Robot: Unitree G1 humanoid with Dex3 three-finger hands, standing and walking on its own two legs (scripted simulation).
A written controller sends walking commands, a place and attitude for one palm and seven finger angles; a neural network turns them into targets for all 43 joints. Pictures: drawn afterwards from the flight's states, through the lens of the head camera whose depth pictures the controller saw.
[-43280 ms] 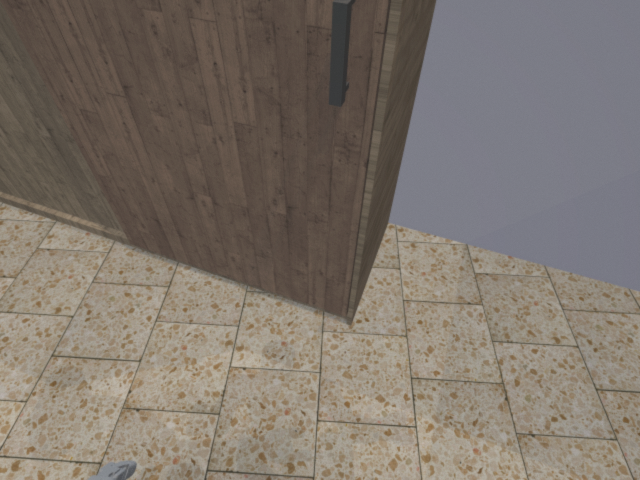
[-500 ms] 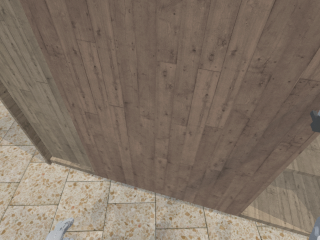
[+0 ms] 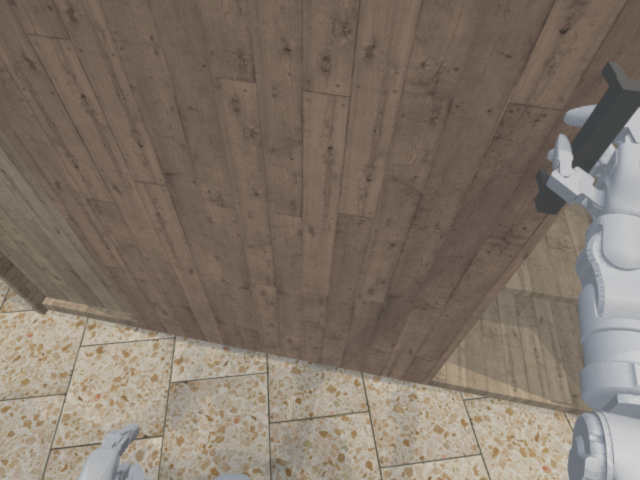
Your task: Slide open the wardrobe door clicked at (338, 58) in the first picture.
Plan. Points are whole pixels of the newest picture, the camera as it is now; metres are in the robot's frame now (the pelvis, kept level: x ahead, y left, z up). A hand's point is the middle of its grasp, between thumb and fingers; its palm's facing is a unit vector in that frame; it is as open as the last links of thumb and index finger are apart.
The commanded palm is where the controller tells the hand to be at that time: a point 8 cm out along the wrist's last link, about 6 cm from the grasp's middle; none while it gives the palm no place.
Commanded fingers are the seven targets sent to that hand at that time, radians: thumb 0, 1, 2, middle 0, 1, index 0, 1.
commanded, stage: stop walking and hold the door there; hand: right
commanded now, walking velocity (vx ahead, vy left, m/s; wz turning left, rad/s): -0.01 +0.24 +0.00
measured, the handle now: (577, 143) +0.46 -0.25 +0.21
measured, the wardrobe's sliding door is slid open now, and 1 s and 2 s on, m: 0.52 0.52 0.52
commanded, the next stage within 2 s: loosen the grip on the handle in 1.00 s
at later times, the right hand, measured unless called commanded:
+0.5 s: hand (559, 172) +0.42 -0.22 +0.20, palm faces +0.26 +0.96 -0.14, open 6.0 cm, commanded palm +0.39 -0.25 +0.17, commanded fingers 0.00 -0.90 -0.90 0.45 1.40 0.45 1.40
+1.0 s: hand (560, 172) +0.42 -0.22 +0.20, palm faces +0.28 +0.94 -0.17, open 6.0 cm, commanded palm +0.39 -0.26 +0.17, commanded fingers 0.00 -0.90 -0.90 0.45 1.40 0.45 1.40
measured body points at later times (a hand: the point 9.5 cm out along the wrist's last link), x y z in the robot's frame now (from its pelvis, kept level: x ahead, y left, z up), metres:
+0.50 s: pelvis -0.04 -0.02 +0.01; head +0.00 -0.02 +0.46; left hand +0.09 +0.23 -0.10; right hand +0.40 -0.27 +0.21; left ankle -0.07 +0.10 -0.72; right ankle +0.05 -0.10 -0.72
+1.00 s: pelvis -0.02 +0.00 +0.01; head -0.02 +0.01 +0.46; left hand +0.07 +0.27 -0.10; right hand +0.40 -0.27 +0.21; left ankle -0.07 +0.10 -0.72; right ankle +0.05 -0.10 -0.72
